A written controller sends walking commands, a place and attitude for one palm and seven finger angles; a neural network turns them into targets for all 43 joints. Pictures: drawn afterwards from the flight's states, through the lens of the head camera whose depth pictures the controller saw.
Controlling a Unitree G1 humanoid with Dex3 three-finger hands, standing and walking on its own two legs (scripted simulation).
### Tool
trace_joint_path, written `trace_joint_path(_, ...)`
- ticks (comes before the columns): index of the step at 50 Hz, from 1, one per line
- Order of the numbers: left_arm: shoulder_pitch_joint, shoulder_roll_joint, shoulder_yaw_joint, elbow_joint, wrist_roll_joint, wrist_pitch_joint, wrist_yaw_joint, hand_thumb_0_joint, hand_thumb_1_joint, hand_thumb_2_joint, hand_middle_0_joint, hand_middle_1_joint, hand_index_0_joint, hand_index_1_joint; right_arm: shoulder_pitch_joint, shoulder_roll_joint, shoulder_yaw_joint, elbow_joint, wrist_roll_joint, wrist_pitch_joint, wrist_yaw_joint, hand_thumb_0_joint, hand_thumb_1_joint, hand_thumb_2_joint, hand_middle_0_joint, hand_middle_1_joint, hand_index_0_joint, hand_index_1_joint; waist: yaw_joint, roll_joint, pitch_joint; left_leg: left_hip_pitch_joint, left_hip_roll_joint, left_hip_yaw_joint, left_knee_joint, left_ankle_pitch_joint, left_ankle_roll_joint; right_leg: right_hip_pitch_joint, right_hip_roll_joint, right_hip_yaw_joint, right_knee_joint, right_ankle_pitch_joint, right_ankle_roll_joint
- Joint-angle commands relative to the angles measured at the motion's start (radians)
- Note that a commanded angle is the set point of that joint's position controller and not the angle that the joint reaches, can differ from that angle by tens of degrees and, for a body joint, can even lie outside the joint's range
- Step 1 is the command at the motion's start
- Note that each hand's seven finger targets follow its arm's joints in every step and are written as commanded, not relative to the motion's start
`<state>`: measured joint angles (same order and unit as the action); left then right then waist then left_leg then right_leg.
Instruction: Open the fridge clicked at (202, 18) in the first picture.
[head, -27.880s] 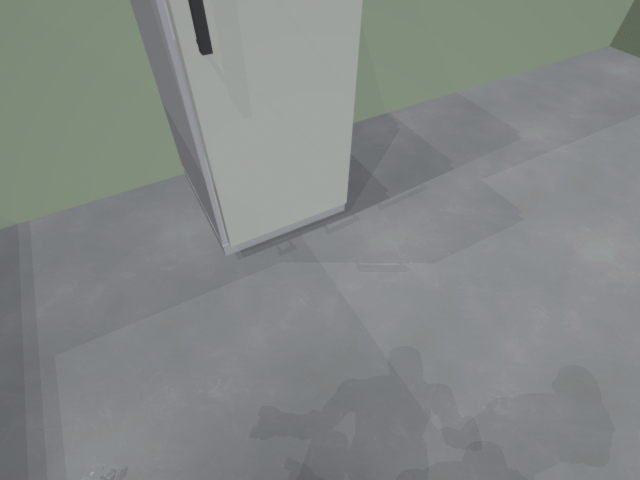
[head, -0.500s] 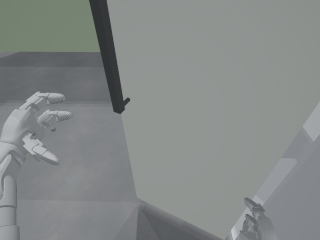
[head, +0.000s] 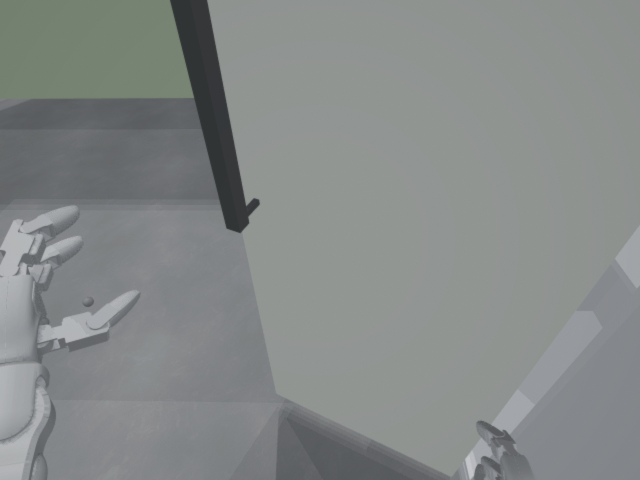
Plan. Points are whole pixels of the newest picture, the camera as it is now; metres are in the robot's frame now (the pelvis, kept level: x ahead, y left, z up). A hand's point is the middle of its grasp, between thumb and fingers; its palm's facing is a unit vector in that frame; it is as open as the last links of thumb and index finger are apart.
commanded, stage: draw the hand back to the body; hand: left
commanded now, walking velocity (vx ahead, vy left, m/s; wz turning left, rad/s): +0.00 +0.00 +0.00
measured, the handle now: (226, 113) +0.48 +0.19 +0.25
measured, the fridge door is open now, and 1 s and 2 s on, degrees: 66 66 66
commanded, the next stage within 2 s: step back with the hand held close in 0.60 s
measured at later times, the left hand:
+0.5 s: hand (71, 341) +0.19 +0.27 +0.16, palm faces +0.50 -0.79 -0.36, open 7.5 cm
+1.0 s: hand (73, 349) +0.18 +0.27 +0.15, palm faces +0.37 -0.80 -0.47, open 7.4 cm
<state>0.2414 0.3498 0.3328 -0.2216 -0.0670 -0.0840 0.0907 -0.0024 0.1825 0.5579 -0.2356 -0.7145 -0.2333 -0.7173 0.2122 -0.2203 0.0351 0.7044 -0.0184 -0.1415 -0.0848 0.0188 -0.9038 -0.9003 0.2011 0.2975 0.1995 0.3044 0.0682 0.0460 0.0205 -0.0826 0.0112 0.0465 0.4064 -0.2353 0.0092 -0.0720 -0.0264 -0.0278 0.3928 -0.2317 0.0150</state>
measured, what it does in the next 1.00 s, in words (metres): stands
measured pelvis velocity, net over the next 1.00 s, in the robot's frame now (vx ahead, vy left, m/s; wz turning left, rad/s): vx -0.02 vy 0.01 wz -0.02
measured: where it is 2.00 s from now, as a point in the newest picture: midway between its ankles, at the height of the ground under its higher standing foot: outside the picture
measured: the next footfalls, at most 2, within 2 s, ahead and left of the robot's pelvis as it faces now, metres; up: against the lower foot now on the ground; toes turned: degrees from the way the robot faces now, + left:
right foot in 1.94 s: -0.16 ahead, -0.12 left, +0.00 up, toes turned +7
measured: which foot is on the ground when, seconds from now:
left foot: down 0.00-1.00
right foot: down 0.00-1.00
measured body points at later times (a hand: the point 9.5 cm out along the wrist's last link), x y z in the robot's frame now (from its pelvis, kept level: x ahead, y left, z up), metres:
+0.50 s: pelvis +0.00 -0.01 +0.00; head -0.03 -0.02 +0.45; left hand +0.15 +0.31 +0.18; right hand +0.20 -0.21 -0.08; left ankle +0.00 +0.11 -0.74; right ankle -0.01 -0.13 -0.74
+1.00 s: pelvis -0.02 +0.01 +0.00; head -0.02 +0.01 +0.45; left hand +0.16 +0.31 +0.17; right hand +0.15 -0.23 -0.08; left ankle +0.00 +0.11 -0.74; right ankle -0.01 -0.13 -0.74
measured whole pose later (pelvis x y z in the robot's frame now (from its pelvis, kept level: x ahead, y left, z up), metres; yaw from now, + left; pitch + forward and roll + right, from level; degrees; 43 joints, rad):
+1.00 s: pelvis -0.02 +0.01 +0.00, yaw -1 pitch -1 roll -1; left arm 0.51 0.40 0.36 -0.43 -0.03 -0.17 0.12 0.02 0.89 0.90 -0.22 -0.30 -0.21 -0.30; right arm 0.18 -0.23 0.00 0.58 -0.01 -0.04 -0.10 0.02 -0.91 -0.90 0.20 0.30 0.20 0.30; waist 0.01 0.02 0.02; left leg -0.24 0.01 0.07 0.49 -0.23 0.03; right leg -0.23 -0.03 -0.01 0.45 -0.20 0.04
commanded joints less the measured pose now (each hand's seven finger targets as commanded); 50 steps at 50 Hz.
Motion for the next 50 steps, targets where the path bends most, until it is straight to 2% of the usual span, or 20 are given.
trace_joint_path(1, -0.067, 0.194, 0.105, -0.252, -0.005, -0.059, 0.006, 0.0, 0.538, 0.725, -0.213, -0.512, -0.213, -0.512, -0.151, -0.122, -0.051, -0.182, 0.002, -0.05, -0.008, 0.0, -0.9, -0.9, 0.2, 0.3, 0.2, 0.3, 0.018, 0.008, -0.08, -0.014, 0.012, -0.009, -0.067, 0.229, 0.009, 0.021, 0.019, -0.01, -0.052, 0.19, -0.027)
trace_joint_path(2, -0.079, 0.216, 0.124, -0.282, -0.004, -0.064, 0.009, 0.0, 0.574, 0.743, -0.211, -0.491, -0.211, -0.491, -0.149, -0.123, -0.05, -0.186, 0.0, -0.049, -0.009, 0.0, -0.9, -0.9, 0.2, 0.3, 0.2, 0.3, 0.02, 0.018, -0.102, 0.002, 0.006, -0.01, -0.07, 0.231, 0.008, 0.021, 0.02, -0.008, -0.056, 0.197, -0.025)
trace_joint_path(8, 0.056, 0.195, 0.121, -0.342, -0.006, -0.06, 0.012, 0.0, 0.791, 0.848, -0.204, -0.364, -0.204, -0.364, -0.141, -0.112, -0.057, -0.2, -0.003, -0.049, -0.011, 0.0, -0.9, -0.9, 0.2, 0.3, 0.2, 0.3, 0.016, -0.013, -0.09, -0.002, 0.011, 0.0, -0.053, 0.244, 0.013, 0.024, 0.017, -0.01, -0.048, 0.213, -0.02)
trace_joint_path(11, 0.102, 0.186, 0.112, -0.371, -0.001, -0.06, 0.012, 0.0, 0.9, 0.9, -0.2, -0.3, -0.2, -0.3, -0.138, -0.114, -0.058, -0.201, -0.004, -0.051, -0.011, 0.0, -0.9, -0.9, 0.2, 0.3, 0.2, 0.3, 0.018, 0.011, -0.08, 0.001, 0.01, 0.002, -0.046, 0.261, 0.013, 0.021, 0.017, -0.007, -0.051, 0.225, -0.022)
trace_joint_path(13, 0.057, 0.185, 0.104, -0.388, 0.003, -0.057, 0.017, 0.0, 0.9, 0.9, -0.2, -0.3, -0.2, -0.3, -0.136, -0.107, -0.055, -0.197, -0.004, -0.051, -0.014, 0.0, -0.9, -0.9, 0.2, 0.3, 0.2, 0.3, 0.007, 0.048, -0.074, 0.01, 0.009, 0.004, -0.046, 0.251, 0.01, 0.006, 0.017, -0.007, -0.051, 0.215, -0.02)
trace_joint_path(16, 0.047, 0.183, 0.102, -0.358, 0.003, -0.053, 0.021, 0.0, 0.9, 0.9, -0.2, -0.3, -0.2, -0.3, -0.134, -0.113, -0.054, -0.191, -0.005, -0.052, -0.022, 0.0, -0.9, -0.9, 0.2, 0.3, 0.2, 0.3, 0.007, -0.005, -0.049, 0.003, 0.01, 0.001, -0.056, 0.213, 0.015, -0.004, 0.019, -0.012, -0.065, 0.178, -0.02)
trace_joint_path(18, 0.028, 0.178, 0.098, -0.355, 0.001, -0.051, 0.022, 0.0, 0.9, 0.9, -0.2, -0.3, -0.2, -0.3, -0.141, -0.105, -0.052, -0.192, -0.004, -0.052, -0.024, 0.0, -0.9, -0.9, 0.2, 0.3, 0.2, 0.3, 0.004, 0.019, -0.036, 0.004, 0.009, 0.003, -0.059, 0.18, 0.014, -0.016, 0.017, -0.009, -0.071, 0.144, -0.018)
trace_joint_path(21, 0.04, 0.181, 0.102, -0.346, 0.005, -0.053, 0.024, 0.0, 0.9, 0.9, -0.2, -0.3, -0.2, -0.3, -0.138, -0.11, -0.05, -0.186, -0.008, -0.054, -0.025, 0.0, -0.9, -0.9, 0.2, 0.3, 0.2, 0.3, 0.013, 0.013, -0.062, 0.01, 0.006, -0.001, -0.061, 0.197, 0.016, 0.005, 0.017, -0.01, -0.067, 0.162, -0.021)
trace_joint_path(26, 0.056, 0.18, 0.106, -0.327, -0.001, -0.05, 0.02, 0.0, 0.9, 0.9, -0.2, -0.3, -0.2, -0.3, -0.149, -0.106, -0.048, -0.189, -0.008, -0.052, -0.023, 0.0, -0.9, -0.9, 0.2, 0.3, 0.2, 0.3, 0.016, -0.022, -0.031, -0.006, 0.008, -0.004, -0.069, 0.162, 0.017, 0.002, 0.017, -0.01, -0.082, 0.129, -0.019)
trace_joint_path(28, 0.043, 0.179, 0.106, -0.349, -0.001, -0.056, 0.019, 0.0, 0.9, 0.9, -0.2, -0.3, -0.2, -0.3, -0.154, -0.101, -0.048, -0.192, -0.007, -0.052, -0.022, 0.0, -0.9, -0.9, 0.2, 0.3, 0.2, 0.3, 0.014, 0.018, -0.048, 0.003, 0.006, 0.0, -0.068, 0.158, 0.015, 0.008, 0.015, -0.005, -0.08, 0.126, -0.019)
trace_joint_path(32, 0.037, 0.197, 0.124, -0.335, -0.004, -0.056, 0.02, 0.0, 0.9, 0.9, -0.2, -0.3, -0.2, -0.3, -0.156, -0.103, -0.046, -0.189, -0.009, -0.052, -0.025, 0.0, -0.9, -0.9, 0.2, 0.3, 0.2, 0.3, 0.019, -0.005, -0.033, 0.002, 0.002, 0.002, -0.074, 0.145, 0.016, -0.004, 0.018, -0.005, -0.101, 0.114, -0.015)
trace_joint_path(35, 0.042, 0.177, 0.107, -0.344, -0.002, -0.062, 0.021, 0.0, 0.9, 0.9, -0.2, -0.3, -0.2, -0.3, -0.154, -0.099, -0.048, -0.189, -0.007, -0.055, -0.024, 0.0, -0.9, -0.9, 0.2, 0.3, 0.2, 0.3, 0.013, 0.02, -0.025, -0.001, 0.007, -0.002, -0.074, 0.135, 0.012, -0.006, 0.02, -0.006, -0.093, 0.093, -0.019)
trace_joint_path(36, 0.026, 0.183, 0.102, -0.372, 0.002, -0.066, 0.022, 0.0, 0.9, 0.9, -0.2, -0.3, -0.2, -0.3, -0.156, -0.105, -0.049, -0.19, -0.008, -0.06, -0.024, 0.0, -0.9, -0.9, 0.2, 0.3, 0.2, 0.3, 0.016, 0.023, -0.046, 0.006, 0.004, -0.002, -0.07, 0.151, 0.015, 0.009, 0.016, -0.004, -0.091, 0.115, -0.02)
trace_joint_path(37, -0.067, 0.297, 0.202, -0.419, 0.015, -0.105, 0.035, 0.0, 0.9, 0.9, -0.2, -0.3, -0.2, -0.3, -0.167, -0.127, -0.043, -0.236, 0.006, -0.033, -0.015, 0.0, -0.9, -0.9, 0.2, 0.3, 0.2, 0.3, -0.032, -0.01, 0.045, -0.094, 0.019, -0.023, -0.019, 0.084, 0.03, -0.125, -0.027, 0.11, -0.143, 0.164, -0.024)
trace_joint_path(38, 0.047, 0.213, 0.142, -0.329, 0.019, -0.111, 0.028, 0.0, 0.9, 0.9, -0.2, -0.3, -0.2, -0.3, -0.154, -0.101, -0.037, -0.206, -0.001, -0.014, -0.013, 0.0, -0.9, -0.9, 0.2, 0.3, 0.2, 0.3, -0.037, -0.081, 0.026, -0.098, 0.016, -0.032, 0.009, 0.06, 0.03, -0.146, -0.062, 0.116, -0.145, 0.153, -0.029)
trace_joint_path(39, 0.106, 0.189, 0.123, -0.311, 0.026, -0.113, 0.026, 0.0, 0.9, 0.9, -0.2, -0.3, -0.2, -0.3, -0.141, -0.1, -0.041, -0.216, -0.002, 0.001, -0.009, 0.0, -0.9, -0.9, 0.2, 0.3, 0.2, 0.3, -0.037, -0.122, -0.002, -0.096, 0.015, -0.023, 0.035, 0.068, 0.029, -0.156, -0.077, 0.125, -0.14, 0.162, -0.032)
trace_joint_path(42, 0.156, 0.212, 0.143, -0.367, 0.031, -0.134, 0.037, 0.0, 0.9, 0.9, -0.2, -0.3, -0.2, -0.3, -0.129, -0.106, -0.056, -0.243, -0.001, 0.026, -0.014, 0.0, -0.9, -0.9, 0.2, 0.3, 0.2, 0.3, -0.039, -0.038, -0.124, -0.083, 0.026, -0.022, 0.055, 0.182, 0.027, -0.109, -0.097, 0.11, -0.058, 0.319, -0.036)
trace_joint_path(44, 0.194, 0.22, 0.157, -0.395, 0.031, -0.142, 0.045, 0.0, 0.9, 0.9, -0.2, -0.3, -0.2, -0.3, -0.123, -0.111, -0.064, -0.263, 0.001, 0.04, -0.017, 0.0, -0.9, -0.9, 0.2, 0.3, 0.2, 0.3, -0.038, -0.011, -0.18, -0.083, 0.042, -0.031, 0.043, 0.277, 0.025, -0.077, -0.074, 0.088, -0.006, 0.372, -0.024)
trace_joint_path(47, 0.23, 0.244, 0.187, -0.428, 0.028, -0.149, 0.053, 0.0, 0.9, 0.9, -0.2, -0.3, -0.2, -0.3, -0.127, -0.113, -0.066, -0.289, 0.007, 0.053, -0.023, 0.0, -0.9, -0.9, 0.2, 0.3, 0.2, 0.3, -0.034, 0.002, -0.208, -0.107, 0.065, -0.056, 0.024, 0.36, 0.026, -0.051, -0.044, 0.056, 0.055, 0.392, -0.011)
trace_joint_path(50, 0.248, 0.25, 0.203, -0.439, 0.027, -0.16, 0.059, 0.0, 0.9, 0.9, -0.2, -0.3, -0.2, -0.3, -0.122, -0.118, -0.071, -0.306, 0.011, 0.06, -0.025, 0.0, -0.9, -0.9, 0.2, 0.3, 0.2, 0.3, -0.033, 0.019, -0.188, -0.18, 0.081, -0.073, -0.002, 0.29, 0.036, -0.044, -0.022, 0.056, 0.085, 0.336, -0.004)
